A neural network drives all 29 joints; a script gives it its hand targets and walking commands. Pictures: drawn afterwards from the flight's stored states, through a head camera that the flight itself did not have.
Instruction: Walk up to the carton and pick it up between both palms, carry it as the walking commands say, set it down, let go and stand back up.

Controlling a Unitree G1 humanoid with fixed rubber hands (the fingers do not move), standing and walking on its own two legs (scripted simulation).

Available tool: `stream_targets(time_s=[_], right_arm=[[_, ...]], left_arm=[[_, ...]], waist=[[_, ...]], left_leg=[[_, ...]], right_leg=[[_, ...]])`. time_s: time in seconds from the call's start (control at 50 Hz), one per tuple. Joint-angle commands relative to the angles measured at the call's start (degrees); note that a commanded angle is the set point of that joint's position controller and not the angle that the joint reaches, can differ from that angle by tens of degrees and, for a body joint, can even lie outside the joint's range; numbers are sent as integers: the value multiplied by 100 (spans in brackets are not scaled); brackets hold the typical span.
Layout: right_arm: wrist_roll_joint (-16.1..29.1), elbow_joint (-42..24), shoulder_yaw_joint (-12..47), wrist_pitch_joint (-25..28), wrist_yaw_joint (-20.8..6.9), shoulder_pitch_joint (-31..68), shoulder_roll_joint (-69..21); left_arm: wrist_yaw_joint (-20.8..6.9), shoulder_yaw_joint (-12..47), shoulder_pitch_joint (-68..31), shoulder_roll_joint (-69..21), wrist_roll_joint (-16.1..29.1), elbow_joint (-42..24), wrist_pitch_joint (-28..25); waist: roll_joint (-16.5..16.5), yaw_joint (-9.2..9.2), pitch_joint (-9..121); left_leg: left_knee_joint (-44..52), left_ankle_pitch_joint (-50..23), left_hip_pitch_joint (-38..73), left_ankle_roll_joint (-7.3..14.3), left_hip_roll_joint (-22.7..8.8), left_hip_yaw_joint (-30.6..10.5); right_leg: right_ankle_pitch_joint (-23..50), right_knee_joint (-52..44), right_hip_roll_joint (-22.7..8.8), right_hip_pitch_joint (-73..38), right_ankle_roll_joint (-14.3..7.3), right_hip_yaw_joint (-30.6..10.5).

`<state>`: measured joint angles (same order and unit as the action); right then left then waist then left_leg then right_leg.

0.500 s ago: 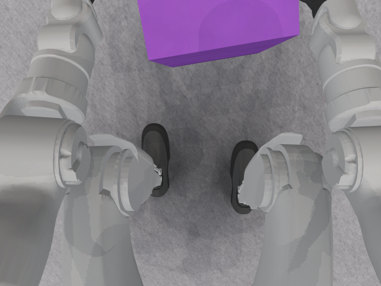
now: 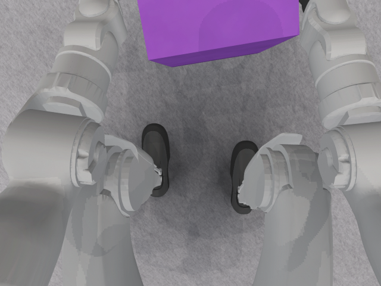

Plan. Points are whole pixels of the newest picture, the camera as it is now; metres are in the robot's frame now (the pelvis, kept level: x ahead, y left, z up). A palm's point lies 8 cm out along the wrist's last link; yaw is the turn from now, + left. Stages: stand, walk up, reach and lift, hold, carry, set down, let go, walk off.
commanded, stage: reach and lift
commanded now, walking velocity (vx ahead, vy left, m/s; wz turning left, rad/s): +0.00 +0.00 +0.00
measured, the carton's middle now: out of the picture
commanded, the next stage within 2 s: none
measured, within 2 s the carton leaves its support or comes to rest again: leaves its support in 0.86 s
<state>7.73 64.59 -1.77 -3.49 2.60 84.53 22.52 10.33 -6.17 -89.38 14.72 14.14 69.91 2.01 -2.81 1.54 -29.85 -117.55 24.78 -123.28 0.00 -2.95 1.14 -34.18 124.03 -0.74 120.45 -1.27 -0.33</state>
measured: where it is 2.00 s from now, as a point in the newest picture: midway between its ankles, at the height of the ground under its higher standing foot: (199, 180)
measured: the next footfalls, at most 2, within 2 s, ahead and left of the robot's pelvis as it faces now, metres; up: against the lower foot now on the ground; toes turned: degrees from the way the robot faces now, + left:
none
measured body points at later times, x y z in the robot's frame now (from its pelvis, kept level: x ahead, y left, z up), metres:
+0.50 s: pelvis +0.00 +0.00 -0.01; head +0.37 -0.03 +0.23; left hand +0.56 +0.14 -0.19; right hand +0.55 -0.17 -0.21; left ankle +0.16 +0.13 -0.36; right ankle +0.11 -0.11 -0.36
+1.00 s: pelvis -0.01 +0.00 -0.01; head +0.36 -0.03 +0.22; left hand +0.57 +0.14 -0.17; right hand +0.56 -0.17 -0.19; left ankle +0.16 +0.13 -0.36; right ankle +0.11 -0.11 -0.36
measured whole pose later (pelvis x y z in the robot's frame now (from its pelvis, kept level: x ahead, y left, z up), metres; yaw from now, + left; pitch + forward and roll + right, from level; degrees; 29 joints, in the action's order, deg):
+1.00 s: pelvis -0.01 +0.00 -0.01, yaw -1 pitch +29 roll +2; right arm 7.7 55.0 -1.8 -15.6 4.5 86.6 22.5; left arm 12.4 -12.9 -91.1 14.5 13.1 63.6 8.7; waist -3.3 1.4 -30.1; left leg -119.0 23.2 -125.1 0.0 -2.7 0.9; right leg -31.7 125.3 0.3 122.9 -1.3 -0.5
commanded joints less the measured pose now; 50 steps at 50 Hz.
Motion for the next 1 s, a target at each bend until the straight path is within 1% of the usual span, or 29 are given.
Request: stream_targets(time_s=[0.0, 0.06, 0.1, 0.14, 0.18, 0.2, 0.24, 0.3, 0.32, 0.36, 0.38, 0.4, 0.48, 0.54, 0.6, 0.66, 0.7, 0.76, 0.82, 0.86, 0.9, 0.94, 0.98], right_arm=[[489, -859, 782, 328, -149, 2518, -491], [433, -866, 923, 276, -327, 2728, -1257], [377, -924, 1015, 223, -504, 2946, -1922], [298, -961, 1125, 145, -749, 3222, -2835], [195, -1002, 1202, 45, -1010, 3435, -3746], [145, -1011, 1212, -12, -1124, 3470, -4082], [34, -1035, 1106, -104, -1294, 3415, -4407], [-88, -1103, 997, -217, -1496, 3273, -4686], [-101, -1140, 971, -241, -1545, 3258, -4739], [-118, -1172, 975, -292, -1625, 3208, -4835], [-98, -1233, 995, -304, -1657, 3226, -4898], [-109, -1251, 995, -317, -1682, 3193, -4928], [-47, -1401, 1066, -344, -1736, 3263, -5049], [35, -1661, 1176, -346, -1727, 3380, -5064], [234, -2210, 1428, -322, -1661, 3706, -5112], [401, -2583, 1639, -324, -1558, 3938, -5140], [505, -2902, 1745, -329, -1497, 4122, -5149], [600, -3302, 1850, -368, -1401, 4463, -5160], [719, -3770, 1978, -427, -1340, 4833, -5260], [712, -3742, 1953, -501, -1324, 4847, -5383], [684, -3734, 1937, -577, -1327, 4835, -5488], [658, -3802, 1911, -648, -1330, 4863, -5552], [668, -3947, 1921, -720, -1339, 4913, -5615]], left_arm=[[-146, -68, -896, -952, 85, -167, -334], [-334, 57, -1064, -1710, 41, -92, -279], [-508, 91, -1196, -2324, -30, -13, -222], [-755, 126, -1414, -3154, -165, -17, -145], [-1025, 151, -1657, -4009, -318, -110, -24], [-1142, 135, -1697, -4301, -408, -113, 50], [-1308, 89, -1759, -4641, -564, -213, 166], [-1488, 49, -1770, -4907, -704, -349, 301], [-1531, 46, -1788, -4988, -730, -405, 333], [-1608, 31, -1761, -5080, -759, -449, 399], [-1635, 35, -1750, -5133, -757, -473, 420], [-1666, 50, -1781, -5191, -741, -504, 441], [-1723, 75, -1797, -5336, -712, -536, 500], [-1730, 137, -1845, -5427, -639, -675, 522], [-1663, 373, -2164, -5507, -438, -1117, 510], [-1565, 641, -2435, -5574, -230, -1488, 506], [-1496, 788, -2542, -5654, -132, -1718, 525], [-1398, 911, -2745, -5754, 1, -2003, 560], [-1316, 953, -2946, -5823, 55, -2353, 630], [-1278, 956, -3070, -5879, 73, -2540, 675], [-1254, 929, -3074, -5969, 31, -2616, 744], [-1250, 888, -3060, -6052, -18, -2623, 835], [-1251, 932, -3163, -6175, 5, -2833, 911]], waist=[[940, 68, 7419], [880, 42, 7207], [876, 45, 7015], [838, 53, 6857], [805, 19, 6700], [824, 18, 6559], [793, -4, 6407], [741, -14, 6291], [695, -8, 6278], [723, -14, 6198], [722, 26, 6206], [722, -7, 6179], [743, 31, 6194], [757, 44, 6509], [781, 59, 7614], [802, 19, 8720], [793, 22, 9489], [894, -34, 10529], [959, 34, 11539], [1018, 19, 11851], [1024, 41, 12039], [1051, 50, 12209], [1042, 24, 12572]], left_leg=[[84, -1385, 3404, -42, 718, 39], [66, -1328, 3330, -30, 749, 21], [42, -1249, 3253, -15, 771, 26], [30, -1206, 3208, 11, 803, 7], [-17, -1154, 3130, 34, 838, 10], [-40, -1094, 3048, 51, 846, 13], [-70, -1038, 2948, 65, 868, 26], [-101, -976, 2849, 77, 891, 52], [-103, -941, 2846, 77, 898, 70], [-121, -922, 2804, 88, 902, 89], [-132, -926, 2819, 103, 906, 102], [-130, -905, 2783, 101, 906, 114], [-147, -913, 2790, 143, 906, 142], [-156, -1040, 2924, 162, 918, 156], [-181, -1427, 3417, 171, 939, 167], [-205, -1779, 3923, 154, 958, 170], [-194, -1972, 4320, 152, 970, 169], [-217, -2137, 4740, 141, 985, 197], [-192, -2273, 5142, 147, 1006, 251], [-147, -2278, 5260, 143, 1022, 256], [-115, -2216, 5353, 137, 1030, 281], [-64, -2118, 5430, 138, 1032, 287], [-27, -2097, 5551, 123, 1050, 318]], right_leg=[[1562, -1141, 333, -2253, 158, -148], [1515, -1151, 360, -2135, 125, -180], [1414, -1153, 380, -1993, 116, -183], [1342, -1127, 416, -1820, 90, -182], [1259, -1095, 455, -1616, 59, -172], [1188, -1073, 473, -1470, 59, -154], [1117, -1020, 495, -1289, 42, -102], [1030, -964, 519, -1121, 23, -29], [990, -952, 529, -1084, 16, -5], [969, -950, 532, -1049, 14, 16], [956, -929, 535, -1032, 17, 22], [966, -939, 542, -1054, 6, 33], [971, -922, 553, -1087, 5, 48], [1104, -927, 560, -1312, 14, 61], [1547, -868, 581, -1875, 40, 100], [1918, -842, 606, -2394, 62, 167], [2100, -845, 629, -2721, 80, 215], [2259, -848, 657, -3222, 99, 275], [2404, -889, 689, -3748, 127, 315], [2410, -922, 714, -3854, 137, 338], [2306, -989, 729, -3882, 141, 344], [2210, -1031, 736, -3957, 156, 374], [2205, -1080, 746, -4139, 151, 378]])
